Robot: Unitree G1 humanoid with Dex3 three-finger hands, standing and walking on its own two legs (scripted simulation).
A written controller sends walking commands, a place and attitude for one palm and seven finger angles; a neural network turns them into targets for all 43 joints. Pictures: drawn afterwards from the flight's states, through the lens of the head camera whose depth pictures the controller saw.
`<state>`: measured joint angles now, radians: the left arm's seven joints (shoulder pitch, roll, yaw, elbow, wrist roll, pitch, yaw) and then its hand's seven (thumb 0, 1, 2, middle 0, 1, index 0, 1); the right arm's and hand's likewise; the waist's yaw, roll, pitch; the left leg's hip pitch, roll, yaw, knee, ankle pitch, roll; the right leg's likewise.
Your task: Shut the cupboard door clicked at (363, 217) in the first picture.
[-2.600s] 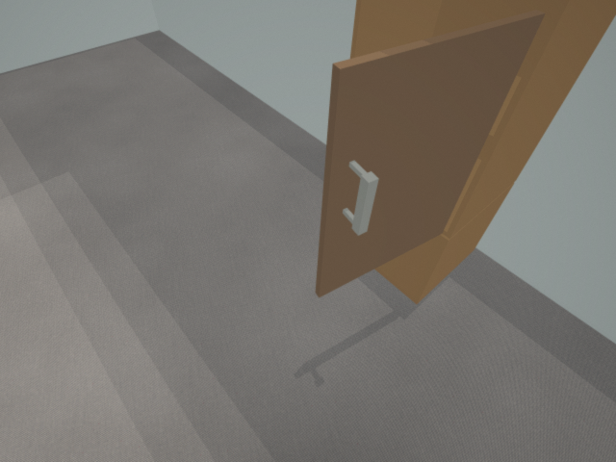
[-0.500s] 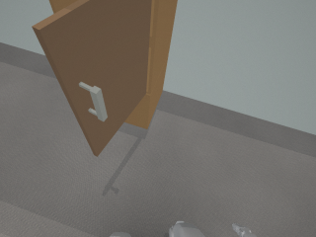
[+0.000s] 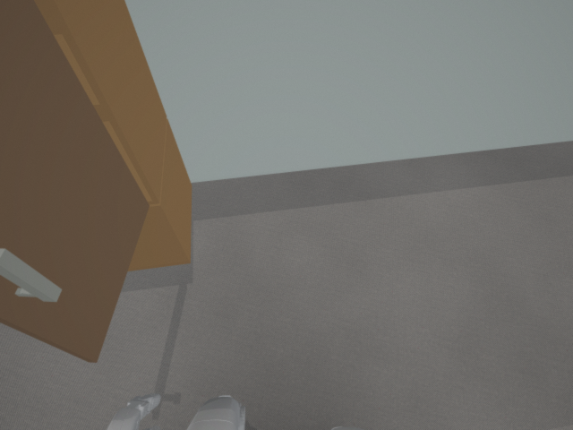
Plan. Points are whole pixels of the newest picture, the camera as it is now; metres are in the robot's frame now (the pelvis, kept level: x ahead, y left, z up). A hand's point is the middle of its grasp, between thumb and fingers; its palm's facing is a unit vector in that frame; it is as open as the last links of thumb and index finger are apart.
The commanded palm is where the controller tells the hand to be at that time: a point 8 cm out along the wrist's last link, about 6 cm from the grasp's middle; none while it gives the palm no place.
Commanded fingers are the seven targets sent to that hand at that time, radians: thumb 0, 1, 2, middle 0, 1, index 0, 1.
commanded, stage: walk to a spot facing it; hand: left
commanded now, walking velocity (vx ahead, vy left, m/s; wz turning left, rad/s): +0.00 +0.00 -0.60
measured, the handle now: (12, 277) +0.31 +0.40 +0.01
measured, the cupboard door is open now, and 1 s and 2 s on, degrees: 79 79 79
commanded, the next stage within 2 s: turn to face it in 1.76 s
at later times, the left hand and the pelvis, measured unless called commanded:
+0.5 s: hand (186, 395) +0.18 +0.17 -0.16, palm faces -0.31 -0.93 -0.21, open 7.4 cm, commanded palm none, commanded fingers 0.00 0.90 0.90 -0.20 -0.30 -0.20 -0.30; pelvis +0.03 +0.01 -0.01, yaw -19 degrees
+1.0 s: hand (230, 326) +0.30 +0.12 -0.19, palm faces -0.50 -0.85 -0.16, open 7.4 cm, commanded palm none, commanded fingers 0.00 0.90 0.90 -0.20 -0.30 -0.20 -0.30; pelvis +0.19 -0.04 -0.01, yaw -34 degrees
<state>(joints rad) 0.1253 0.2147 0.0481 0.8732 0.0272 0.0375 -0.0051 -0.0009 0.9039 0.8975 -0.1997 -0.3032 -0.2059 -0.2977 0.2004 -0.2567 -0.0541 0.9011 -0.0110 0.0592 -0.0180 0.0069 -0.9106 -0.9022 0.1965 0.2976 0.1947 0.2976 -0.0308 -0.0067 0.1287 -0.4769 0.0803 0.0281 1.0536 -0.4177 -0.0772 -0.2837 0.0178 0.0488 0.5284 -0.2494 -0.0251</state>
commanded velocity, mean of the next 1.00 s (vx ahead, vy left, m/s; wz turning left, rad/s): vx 0.23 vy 0.00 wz -0.54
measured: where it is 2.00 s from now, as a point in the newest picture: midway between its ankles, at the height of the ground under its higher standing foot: (395, 329)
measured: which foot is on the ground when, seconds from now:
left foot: up 0.00-0.14, down 0.16-0.52, up 0.54-0.88, down 0.90-1.00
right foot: down 0.00-0.16, up 0.18-0.50, down 0.52-0.90, up 0.92-1.00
